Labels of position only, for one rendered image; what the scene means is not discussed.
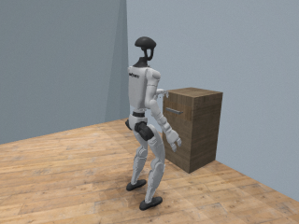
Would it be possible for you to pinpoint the handle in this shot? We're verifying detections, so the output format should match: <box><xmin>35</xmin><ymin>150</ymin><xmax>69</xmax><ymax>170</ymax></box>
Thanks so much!
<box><xmin>165</xmin><ymin>107</ymin><xmax>183</xmax><ymax>115</ymax></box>

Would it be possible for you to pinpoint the cabinet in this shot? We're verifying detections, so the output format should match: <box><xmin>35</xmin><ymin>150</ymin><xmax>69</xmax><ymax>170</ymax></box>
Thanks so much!
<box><xmin>162</xmin><ymin>87</ymin><xmax>223</xmax><ymax>174</ymax></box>

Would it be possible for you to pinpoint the humanoid robot torso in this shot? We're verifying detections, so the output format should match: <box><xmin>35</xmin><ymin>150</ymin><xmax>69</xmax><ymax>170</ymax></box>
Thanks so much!
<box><xmin>128</xmin><ymin>64</ymin><xmax>152</xmax><ymax>133</ymax></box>

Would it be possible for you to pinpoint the robot right hand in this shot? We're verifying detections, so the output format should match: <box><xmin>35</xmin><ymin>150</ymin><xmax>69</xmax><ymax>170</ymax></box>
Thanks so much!
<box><xmin>165</xmin><ymin>130</ymin><xmax>182</xmax><ymax>152</ymax></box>

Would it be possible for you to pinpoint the robot left hand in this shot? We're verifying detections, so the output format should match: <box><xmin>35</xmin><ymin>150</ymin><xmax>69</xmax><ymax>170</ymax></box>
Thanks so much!
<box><xmin>153</xmin><ymin>89</ymin><xmax>169</xmax><ymax>101</ymax></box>

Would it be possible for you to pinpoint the drawer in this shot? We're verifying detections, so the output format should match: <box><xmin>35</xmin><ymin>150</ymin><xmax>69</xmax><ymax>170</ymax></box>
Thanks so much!
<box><xmin>164</xmin><ymin>100</ymin><xmax>192</xmax><ymax>121</ymax></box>

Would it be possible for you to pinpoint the robot head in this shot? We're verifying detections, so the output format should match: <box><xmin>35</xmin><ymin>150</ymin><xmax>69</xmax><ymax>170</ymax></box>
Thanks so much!
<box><xmin>133</xmin><ymin>36</ymin><xmax>157</xmax><ymax>68</ymax></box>

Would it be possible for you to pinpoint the right robot upper arm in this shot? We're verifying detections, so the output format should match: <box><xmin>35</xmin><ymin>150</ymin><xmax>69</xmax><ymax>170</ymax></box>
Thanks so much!
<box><xmin>144</xmin><ymin>68</ymin><xmax>161</xmax><ymax>109</ymax></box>

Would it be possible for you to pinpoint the robot right forearm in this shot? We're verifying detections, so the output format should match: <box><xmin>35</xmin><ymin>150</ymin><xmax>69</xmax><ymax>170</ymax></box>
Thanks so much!
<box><xmin>149</xmin><ymin>99</ymin><xmax>172</xmax><ymax>133</ymax></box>

